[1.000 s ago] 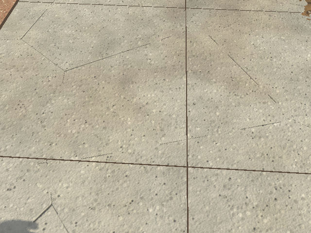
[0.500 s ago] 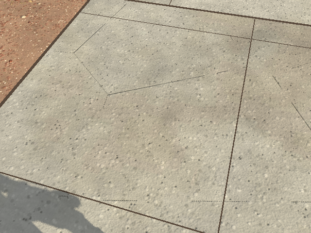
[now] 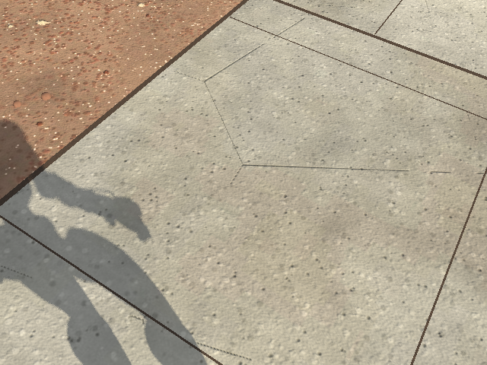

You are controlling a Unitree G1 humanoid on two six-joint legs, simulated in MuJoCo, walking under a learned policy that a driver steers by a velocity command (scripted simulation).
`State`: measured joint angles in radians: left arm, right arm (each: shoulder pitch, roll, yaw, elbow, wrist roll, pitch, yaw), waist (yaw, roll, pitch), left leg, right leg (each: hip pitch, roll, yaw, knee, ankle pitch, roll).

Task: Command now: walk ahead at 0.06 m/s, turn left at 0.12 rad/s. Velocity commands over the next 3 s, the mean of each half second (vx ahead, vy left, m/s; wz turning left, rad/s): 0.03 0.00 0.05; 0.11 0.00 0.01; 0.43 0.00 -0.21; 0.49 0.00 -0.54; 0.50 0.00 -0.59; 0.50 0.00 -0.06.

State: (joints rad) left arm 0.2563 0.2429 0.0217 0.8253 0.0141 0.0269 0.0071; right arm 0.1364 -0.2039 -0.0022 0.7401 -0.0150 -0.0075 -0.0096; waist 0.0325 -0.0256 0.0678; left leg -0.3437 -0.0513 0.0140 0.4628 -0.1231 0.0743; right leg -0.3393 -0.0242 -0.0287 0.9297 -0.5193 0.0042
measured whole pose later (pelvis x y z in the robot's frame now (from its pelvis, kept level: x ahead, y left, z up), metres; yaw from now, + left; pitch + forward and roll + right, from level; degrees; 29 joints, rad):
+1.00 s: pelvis +0.09 -0.01 +0.00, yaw +0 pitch -1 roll +0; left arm 0.43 0.20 0.04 1.12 0.02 -0.03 0.02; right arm 0.27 -0.19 -0.03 1.07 -0.02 -0.04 0.01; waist 0.02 -0.03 -0.01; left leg -0.30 -0.01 0.06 0.62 -0.35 0.08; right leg -0.04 0.01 0.00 0.39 -0.35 -0.03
